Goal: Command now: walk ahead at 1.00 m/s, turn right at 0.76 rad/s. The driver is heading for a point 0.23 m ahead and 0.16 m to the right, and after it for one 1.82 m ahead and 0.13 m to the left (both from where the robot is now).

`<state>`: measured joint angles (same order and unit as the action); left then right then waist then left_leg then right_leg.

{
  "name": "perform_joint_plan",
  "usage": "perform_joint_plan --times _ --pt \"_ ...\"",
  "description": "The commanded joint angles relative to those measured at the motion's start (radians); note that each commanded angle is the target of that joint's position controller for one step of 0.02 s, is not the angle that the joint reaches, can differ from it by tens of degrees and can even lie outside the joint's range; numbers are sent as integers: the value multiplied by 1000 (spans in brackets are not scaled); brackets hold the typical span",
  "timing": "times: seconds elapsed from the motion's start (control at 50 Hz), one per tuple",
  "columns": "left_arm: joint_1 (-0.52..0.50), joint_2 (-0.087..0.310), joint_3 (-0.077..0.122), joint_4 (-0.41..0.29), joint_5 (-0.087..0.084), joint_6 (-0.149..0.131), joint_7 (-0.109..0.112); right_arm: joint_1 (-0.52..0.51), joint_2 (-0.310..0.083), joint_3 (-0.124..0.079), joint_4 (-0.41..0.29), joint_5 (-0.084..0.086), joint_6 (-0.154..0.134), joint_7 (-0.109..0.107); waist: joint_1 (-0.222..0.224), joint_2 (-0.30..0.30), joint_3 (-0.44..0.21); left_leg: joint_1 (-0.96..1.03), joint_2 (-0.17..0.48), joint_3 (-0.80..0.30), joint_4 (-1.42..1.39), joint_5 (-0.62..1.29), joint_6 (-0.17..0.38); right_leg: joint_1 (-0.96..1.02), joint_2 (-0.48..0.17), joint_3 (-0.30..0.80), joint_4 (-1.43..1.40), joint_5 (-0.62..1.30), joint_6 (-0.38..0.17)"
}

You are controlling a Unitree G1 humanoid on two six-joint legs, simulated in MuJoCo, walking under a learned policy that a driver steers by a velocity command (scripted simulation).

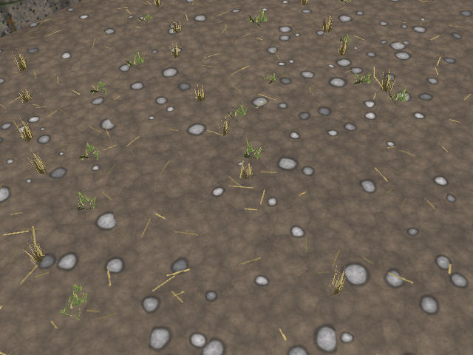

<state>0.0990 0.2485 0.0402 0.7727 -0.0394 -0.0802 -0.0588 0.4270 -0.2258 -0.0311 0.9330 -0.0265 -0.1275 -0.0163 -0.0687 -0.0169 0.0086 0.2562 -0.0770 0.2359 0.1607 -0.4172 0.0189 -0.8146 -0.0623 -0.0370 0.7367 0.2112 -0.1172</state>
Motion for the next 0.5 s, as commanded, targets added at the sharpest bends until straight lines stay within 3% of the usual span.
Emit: perform_joint_plan --times 0.02,0.04,0.06,0.08,0.1,0.12,0.14,0.16,0.18,0.2,0.22,0.26,0.3,0.34,0.36,0.4,0.44,0.46,0.48,0.5 --pt "-63 100 34 -110 -12 -21 -30 -10 -242 -48 -72 -3 23 -43 88 118 55 -136 270 25 165 1441 -58 241 127 -167 -37 -73 -30" --pt "54 136 52 -93 -16 -7 -28 -48 -276 -60 -89 -3 40 -56 165 170 -2 -132 297 19 313 1635 -49 361 154 -179 -3 -164 -43" --pt "277 205 84 -44 -13 13 -19 -126 -295 -67 -117 -6 50 -57 284 195 -93 -198 315 -3 553 1725 -33 585 156 -143 36 -243 -80" --pt "550 267 116 26 -7 31 3 -237 -293 -70 -154 8 46 -43 422 145 -171 -385 259 -11 926 1527 -20 910 113 -23 -71 -203 -127" --pt "546 233 94 80 7 47 17 -247 -76 -15 -183 -7 6 -3 305 -239 -64 -747 45 -69 1363 55 -9 1015 55 144 -53 -268 -153" --pt "436 213 75 6 48 21 12 -116 17 22 -272 56 -48 25 132 -391 -207 -1119 -44 -309 1611 -199 -11 1210 -126 763 -235 -645 -388" --pt "447 150 71 -8 46 6 14 -221 -92 12 -303 66 -89 39 206 -191 -217 -1164 4 -399 1526 -76 61 1189 -155 912 -453 -815 -349" --pt "416 129 65 -14 49 -12 12 -273 -114 3 -330 79 -100 41 156 -21 -129 -1157 44 -401 1401 7 85 1067 -150 884 -505 -829 -303" --pt "329 121 61 -36 40 -24 3 -272 -108 1 -319 54 -94 33 86 158 -54 -1079 87 -397 1296 69 78 872 -122 817 -515 -776 -269" --pt "254 131 62 -60 37 -30 7 -247 -108 -2 -317 33 -78 27 35 157 -21 -1009 106 -407 1229 91 47 723 -83 766 -516 -707 -273" --pt "210 125 57 -78 36 -28 16 -222 -125 -11 -312 23 -58 24 4 145 14 -957 130 -405 1173 99 16 619 -37 689 -532 -638 -263" --pt "198 105 50 -84 19 -24 35 -250 -142 -18 -332 15 -33 8 -6 116 59 -891 162 -366 998 108 -31 468 24 549 -540 -514 -238" --pt "223 110 51 -85 7 -18 62 -409 -106 -6 -400 -6 -27 -1 52 74 103 -807 141 -302 758 276 -69 336 88 440 -538 -377 -214" --pt "250 116 54 -65 4 -5 77 -488 -50 6 -431 0 -25 4 107 0 87 -678 105 -249 523 508 -79 284 137 339 -500 -348 -151" --pt "299 109 53 -47 6 -5 75 -507 -48 6 -435 11 -26 8 152 -23 60 -630 94 -226 475 618 -82 307 114 337 -507 -364 -139" --pt "380 94 50 -7 2 1 72 -547 -74 -7 -449 17 -34 17 213 -53 64 -677 81 -216 348 701 -61 472 84 338 -436 -273 -110" --pt "433 81 46 31 12 18 78 -571 -93 -22 -462 15 -45 29 232 -79 38 -737 47 -194 267 668 -10 688 51 340 -324 -36 -71" --pt "425 99 49 33 24 21 81 -524 -118 -37 -452 14 -50 32 199 -102 -7 -711 16 -173 265 620 21 770 36 336 -249 164 -48" --pt "380 125 54 22 33 22 83 -409 -144 -53 -422 17 -55 34 119 -119 -71 -621 -8 -150 253 617 54 820 33 305 -127 373 -14" --pt "284 140 53 -7 47 19 79 -196 -167 -61 -363 20 -56 39 -1 -144 -168 -422 39 -185 268 729 89 777 41 255 85 433 28"
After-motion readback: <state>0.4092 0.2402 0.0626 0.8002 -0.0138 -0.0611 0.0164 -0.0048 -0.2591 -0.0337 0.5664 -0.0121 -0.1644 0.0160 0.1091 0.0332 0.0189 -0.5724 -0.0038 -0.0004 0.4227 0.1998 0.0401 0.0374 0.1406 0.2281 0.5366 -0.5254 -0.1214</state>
